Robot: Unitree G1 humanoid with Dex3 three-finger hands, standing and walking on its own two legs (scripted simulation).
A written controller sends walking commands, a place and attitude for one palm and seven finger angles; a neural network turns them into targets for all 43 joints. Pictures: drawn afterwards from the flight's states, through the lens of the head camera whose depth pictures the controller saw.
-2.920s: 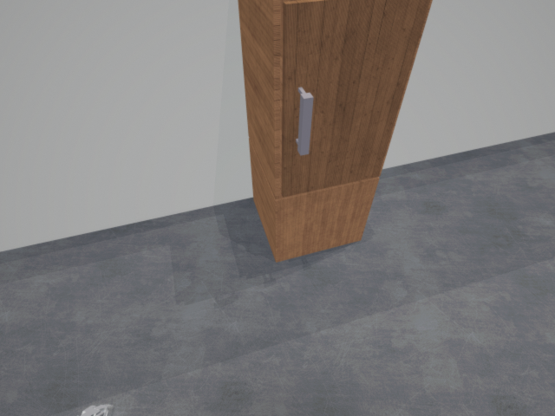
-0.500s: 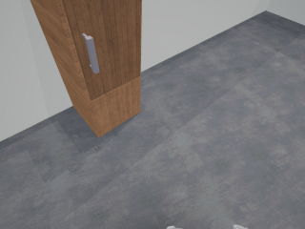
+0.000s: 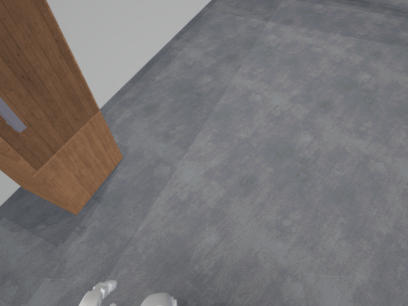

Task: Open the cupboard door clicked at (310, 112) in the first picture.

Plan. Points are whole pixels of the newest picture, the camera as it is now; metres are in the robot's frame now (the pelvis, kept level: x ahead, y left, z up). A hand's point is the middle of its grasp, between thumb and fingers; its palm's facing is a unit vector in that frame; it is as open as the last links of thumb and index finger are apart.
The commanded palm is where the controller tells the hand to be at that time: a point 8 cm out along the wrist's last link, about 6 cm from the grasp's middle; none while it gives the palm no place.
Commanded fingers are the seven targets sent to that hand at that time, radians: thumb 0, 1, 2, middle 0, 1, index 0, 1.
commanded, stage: walk to a spot facing it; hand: left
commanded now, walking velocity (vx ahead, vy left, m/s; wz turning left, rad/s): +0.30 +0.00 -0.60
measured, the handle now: out of the picture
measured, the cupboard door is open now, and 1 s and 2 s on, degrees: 0 0 0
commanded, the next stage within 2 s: turn to face it in 1.70 s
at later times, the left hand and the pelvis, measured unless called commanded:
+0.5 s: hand (109, 270) +0.22 +0.24 -0.16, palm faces -0.23 -0.96 -0.16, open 7.4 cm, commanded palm none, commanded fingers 0.00 0.90 0.90 -0.20 -0.30 -0.20 -0.30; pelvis +0.13 +0.06 +0.02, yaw -18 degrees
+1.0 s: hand (207, 170) +0.50 +0.01 -0.16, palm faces -0.58 -0.80 -0.18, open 7.3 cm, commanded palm none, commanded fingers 0.00 0.90 0.90 -0.20 -0.30 -0.20 -0.30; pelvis +0.30 -0.07 -0.01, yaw -35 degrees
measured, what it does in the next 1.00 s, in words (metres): walks ahead, turning right: left foot, then right foot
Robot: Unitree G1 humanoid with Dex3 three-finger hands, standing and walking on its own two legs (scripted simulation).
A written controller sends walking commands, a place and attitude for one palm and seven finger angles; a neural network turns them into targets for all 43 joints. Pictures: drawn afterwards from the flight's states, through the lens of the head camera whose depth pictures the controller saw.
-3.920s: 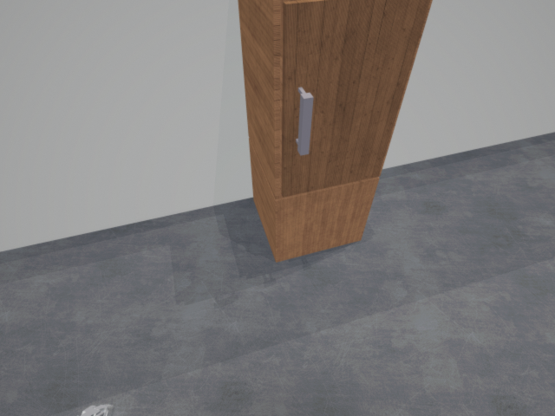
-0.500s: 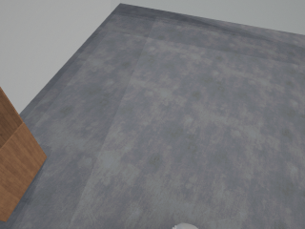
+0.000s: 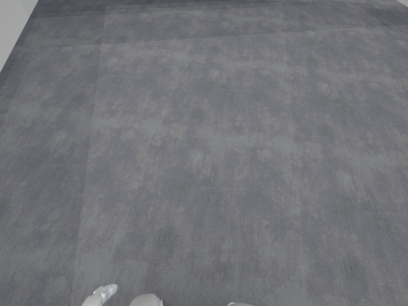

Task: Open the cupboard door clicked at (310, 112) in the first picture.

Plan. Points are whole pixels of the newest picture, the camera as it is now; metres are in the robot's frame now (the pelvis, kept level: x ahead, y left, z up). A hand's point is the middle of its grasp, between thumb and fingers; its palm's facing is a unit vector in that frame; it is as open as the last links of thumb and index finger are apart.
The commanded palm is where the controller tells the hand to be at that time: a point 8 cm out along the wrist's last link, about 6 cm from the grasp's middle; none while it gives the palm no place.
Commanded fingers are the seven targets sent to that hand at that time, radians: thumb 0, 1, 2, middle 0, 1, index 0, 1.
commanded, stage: walk to a spot facing it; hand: left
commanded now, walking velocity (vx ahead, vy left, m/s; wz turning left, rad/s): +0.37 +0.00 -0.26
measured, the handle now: out of the picture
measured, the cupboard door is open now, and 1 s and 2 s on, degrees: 0 0 0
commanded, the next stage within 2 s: turn to face it in 0.70 s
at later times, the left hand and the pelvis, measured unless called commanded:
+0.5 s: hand (95, 275) +0.21 +0.25 -0.17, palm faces -0.10 -0.98 -0.15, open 7.4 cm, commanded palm none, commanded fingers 0.00 0.90 0.90 -0.20 -0.30 -0.20 -0.30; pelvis +0.20 +0.07 +0.01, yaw -13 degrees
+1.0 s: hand (167, 168) +0.49 +0.11 -0.13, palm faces -0.44 -0.86 -0.25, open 7.4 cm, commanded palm none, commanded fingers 0.00 0.90 0.90 -0.20 -0.30 -0.20 -0.30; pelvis +0.29 +0.01 +0.01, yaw -24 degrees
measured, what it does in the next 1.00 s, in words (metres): walks ahead, turning right: left foot, then right foot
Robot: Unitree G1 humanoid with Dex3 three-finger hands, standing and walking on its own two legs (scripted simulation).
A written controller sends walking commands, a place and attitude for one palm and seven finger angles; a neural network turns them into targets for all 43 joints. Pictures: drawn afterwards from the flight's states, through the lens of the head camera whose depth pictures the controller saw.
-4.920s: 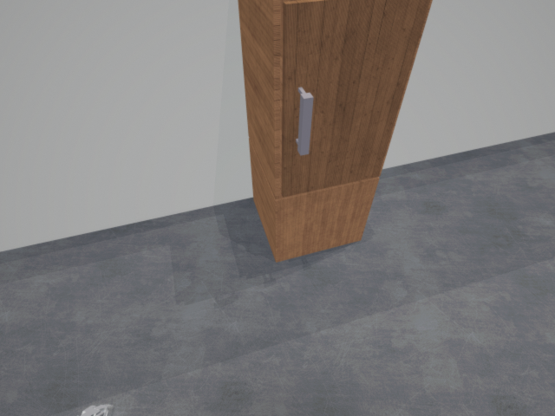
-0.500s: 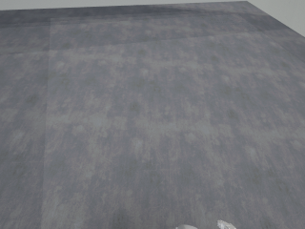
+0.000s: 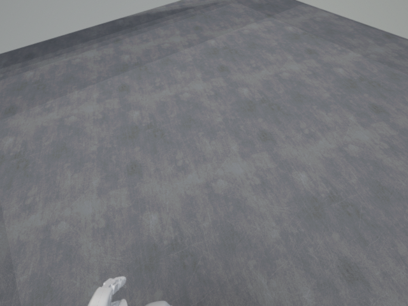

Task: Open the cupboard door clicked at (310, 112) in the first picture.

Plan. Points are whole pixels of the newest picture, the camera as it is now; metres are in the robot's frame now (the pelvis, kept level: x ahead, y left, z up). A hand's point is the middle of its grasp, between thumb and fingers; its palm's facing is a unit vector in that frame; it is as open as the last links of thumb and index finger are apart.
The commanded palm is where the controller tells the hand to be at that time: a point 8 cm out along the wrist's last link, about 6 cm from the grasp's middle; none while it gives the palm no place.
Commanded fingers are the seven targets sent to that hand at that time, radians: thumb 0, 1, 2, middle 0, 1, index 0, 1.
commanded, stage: turn to face it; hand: left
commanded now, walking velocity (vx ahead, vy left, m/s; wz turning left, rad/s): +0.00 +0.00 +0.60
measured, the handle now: out of the picture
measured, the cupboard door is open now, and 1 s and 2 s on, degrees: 0 0 0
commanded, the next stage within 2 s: none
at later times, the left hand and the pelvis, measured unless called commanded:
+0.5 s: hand out of the picture +0.02 +0.25 -0.16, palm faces +0.29 -0.92 -0.27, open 7.3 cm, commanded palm none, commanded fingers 0.00 0.90 0.90 -0.20 -0.30 -0.20 -0.30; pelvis +0.00 +0.02 +0.01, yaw +15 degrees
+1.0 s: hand out of the picture -0.10 +0.15 -0.16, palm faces +0.57 -0.79 -0.23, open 7.4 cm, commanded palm none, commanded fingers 0.00 0.90 0.90 -0.20 -0.30 -0.20 -0.30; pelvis -0.03 -0.04 +0.00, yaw +35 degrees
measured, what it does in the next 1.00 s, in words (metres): steps on the spot, turning left: left foot, then right foot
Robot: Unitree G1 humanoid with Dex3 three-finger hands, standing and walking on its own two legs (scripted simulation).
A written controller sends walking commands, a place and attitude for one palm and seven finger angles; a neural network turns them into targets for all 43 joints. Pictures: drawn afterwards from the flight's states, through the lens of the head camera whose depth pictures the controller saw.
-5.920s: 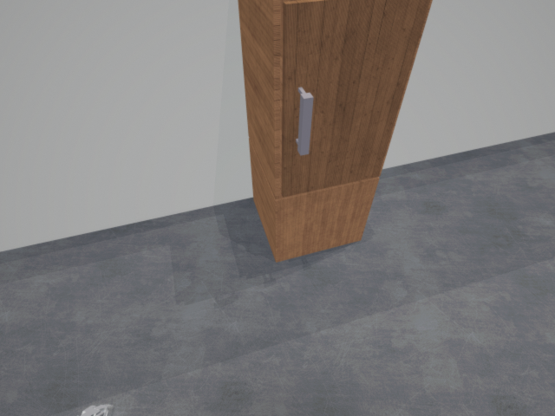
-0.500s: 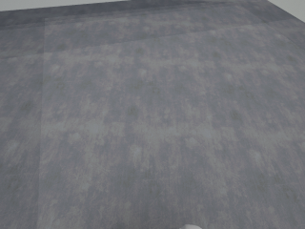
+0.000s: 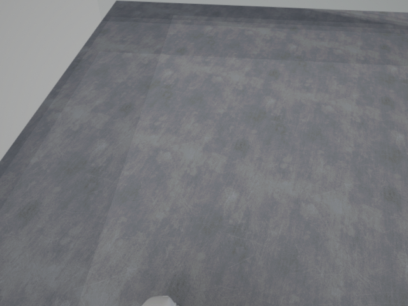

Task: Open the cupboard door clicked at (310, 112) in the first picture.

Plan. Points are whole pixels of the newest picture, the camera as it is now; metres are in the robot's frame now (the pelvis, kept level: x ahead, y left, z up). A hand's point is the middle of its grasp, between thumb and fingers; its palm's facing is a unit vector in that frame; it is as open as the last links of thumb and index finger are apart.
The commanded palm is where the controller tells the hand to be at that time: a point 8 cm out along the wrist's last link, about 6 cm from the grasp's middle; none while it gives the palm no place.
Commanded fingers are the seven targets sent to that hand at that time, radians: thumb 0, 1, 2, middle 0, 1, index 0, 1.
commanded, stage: turn to face it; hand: left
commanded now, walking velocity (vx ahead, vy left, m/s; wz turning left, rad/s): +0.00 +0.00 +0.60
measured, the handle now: out of the picture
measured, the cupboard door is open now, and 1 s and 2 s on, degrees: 0 0 0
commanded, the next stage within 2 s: none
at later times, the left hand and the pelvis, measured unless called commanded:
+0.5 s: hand out of the picture +0.06 +0.25 -0.15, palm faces +0.28 -0.92 -0.26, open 7.4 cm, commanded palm none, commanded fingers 0.00 0.90 0.90 -0.20 -0.30 -0.20 -0.30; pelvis -0.02 +0.01 +0.00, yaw +17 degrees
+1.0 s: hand out of the picture -0.15 +0.23 -0.19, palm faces +0.59 -0.77 -0.25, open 7.4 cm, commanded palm none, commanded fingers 0.00 0.90 0.90 -0.20 -0.30 -0.20 -0.30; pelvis -0.05 +0.03 -0.02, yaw +35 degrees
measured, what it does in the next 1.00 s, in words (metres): steps on the spot, turning left: left foot, then right foot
